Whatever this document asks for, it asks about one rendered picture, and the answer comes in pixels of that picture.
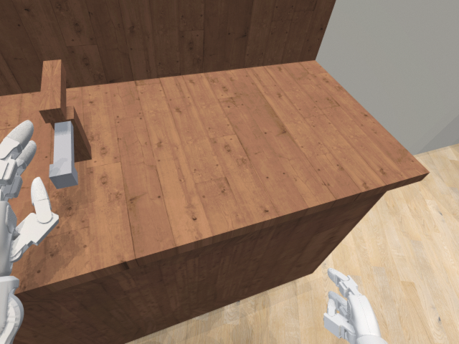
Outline right robot hand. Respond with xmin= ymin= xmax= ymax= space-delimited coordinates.
xmin=323 ymin=268 xmax=381 ymax=344

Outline left robot hand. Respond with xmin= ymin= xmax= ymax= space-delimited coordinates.
xmin=0 ymin=120 xmax=59 ymax=277

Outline counter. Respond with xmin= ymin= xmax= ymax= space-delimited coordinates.
xmin=0 ymin=0 xmax=429 ymax=344

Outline left robot forearm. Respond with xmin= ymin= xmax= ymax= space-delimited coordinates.
xmin=0 ymin=276 xmax=24 ymax=344

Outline tap lever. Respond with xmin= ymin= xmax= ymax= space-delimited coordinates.
xmin=49 ymin=121 xmax=78 ymax=189

